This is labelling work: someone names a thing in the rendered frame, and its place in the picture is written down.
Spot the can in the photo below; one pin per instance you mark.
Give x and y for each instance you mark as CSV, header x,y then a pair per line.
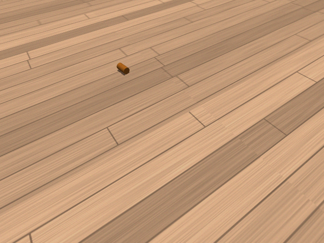
x,y
123,68

